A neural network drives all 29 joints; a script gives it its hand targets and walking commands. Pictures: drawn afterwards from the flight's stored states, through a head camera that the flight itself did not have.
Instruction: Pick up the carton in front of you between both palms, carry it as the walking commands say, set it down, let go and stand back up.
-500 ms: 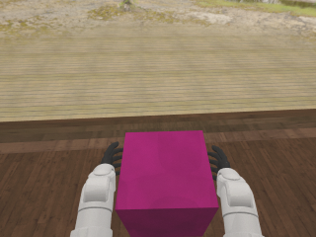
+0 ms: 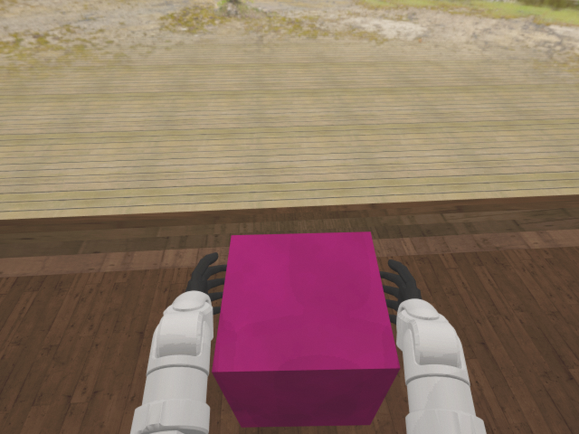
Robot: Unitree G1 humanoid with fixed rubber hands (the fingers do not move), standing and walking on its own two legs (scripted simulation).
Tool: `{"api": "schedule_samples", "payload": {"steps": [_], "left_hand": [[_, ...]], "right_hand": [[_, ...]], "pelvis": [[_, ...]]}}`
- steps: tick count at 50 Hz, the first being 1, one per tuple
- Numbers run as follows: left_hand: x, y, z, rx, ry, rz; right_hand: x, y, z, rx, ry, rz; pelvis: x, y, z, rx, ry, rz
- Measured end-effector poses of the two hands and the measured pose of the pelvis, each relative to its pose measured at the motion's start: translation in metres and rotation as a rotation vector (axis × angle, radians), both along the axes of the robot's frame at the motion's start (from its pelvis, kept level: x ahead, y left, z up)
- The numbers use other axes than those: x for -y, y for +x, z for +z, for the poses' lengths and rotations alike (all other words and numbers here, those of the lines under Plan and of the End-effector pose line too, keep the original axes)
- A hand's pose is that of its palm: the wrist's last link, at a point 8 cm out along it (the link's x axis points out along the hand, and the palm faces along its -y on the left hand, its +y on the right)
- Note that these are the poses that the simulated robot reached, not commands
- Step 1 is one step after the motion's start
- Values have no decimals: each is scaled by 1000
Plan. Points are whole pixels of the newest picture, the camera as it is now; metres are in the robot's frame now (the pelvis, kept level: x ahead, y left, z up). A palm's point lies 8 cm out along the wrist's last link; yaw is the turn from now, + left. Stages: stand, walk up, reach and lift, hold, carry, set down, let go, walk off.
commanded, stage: hold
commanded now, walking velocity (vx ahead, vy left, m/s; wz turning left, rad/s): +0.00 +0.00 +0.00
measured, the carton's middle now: (303, 333) +0.29 +0.00 -0.03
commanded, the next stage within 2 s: carry in 0.50 s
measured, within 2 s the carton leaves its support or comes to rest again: neither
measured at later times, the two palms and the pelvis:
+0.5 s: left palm (198, 304) +0.29 +0.15 +0.05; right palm (407, 311) +0.29 -0.15 +0.04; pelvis +0.01 +0.00 +0.00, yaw +0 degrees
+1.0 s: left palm (217, 225) +0.42 +0.14 +0.08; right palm (400, 238) +0.40 -0.16 +0.07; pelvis +0.15 +0.00 -0.01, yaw +0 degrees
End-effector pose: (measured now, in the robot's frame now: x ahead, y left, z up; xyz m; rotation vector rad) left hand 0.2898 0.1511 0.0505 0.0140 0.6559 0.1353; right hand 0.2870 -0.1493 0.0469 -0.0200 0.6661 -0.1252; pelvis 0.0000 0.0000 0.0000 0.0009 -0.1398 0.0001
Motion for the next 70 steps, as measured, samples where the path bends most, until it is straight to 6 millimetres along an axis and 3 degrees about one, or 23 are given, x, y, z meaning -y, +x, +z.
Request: {"api": "schedule_samples", "payload": {"steps": [28, 33, 38, 42, 47, 51, 56, 62, 67, 70], "left_hand": [[0, 2, -2, -8, 11, -10], [-2, 16, 7, 29, -7, -2], [-12, 38, 18, 48, -27, 16], [-18, 64, 23, 9, -24, 2], [-2, 105, 29, -28, -55, -5], [9, 139, 27, -18, -54, -8], [0, 180, 31, -74, -62, 44], [-23, 258, 37, -50, -76, 81], [-43, 338, 20, -15, -93, 58], [-47, 376, 10, -77, -94, 35]], "right_hand": [[0, 1, -2, -9, -14, 7], [-2, 15, 9, 28, -2, -7], [-13, 40, 21, 45, 8, -10], [-18, 61, 23, 5, 25, -36], [-4, 90, 27, -31, 35, -80], [8, 126, 28, -21, 56, -96], [-1, 183, 35, -79, 60, -57], [-24, 267, 39, -57, 62, -31], [-43, 339, 25, -19, 50, -53], [-47, 369, 15, -79, 40, -75]], "pelvis": [[0, 11, 0, -67, -2, -1], [-3, 23, -4, -139, -5, 9], [-13, 51, -10, -185, 0, 6], [-17, 79, -10, -218, -3, -36], [-10, 120, -6, -231, -33, -38], [-1, 159, -11, -237, -35, 5], [-1, 209, 0, -248, 0, 13], [-17, 282, -3, -237, 12, 4], [-41, 354, -27, -207, 23, -23], [-51, 387, -21, -213, 16, -43]]}}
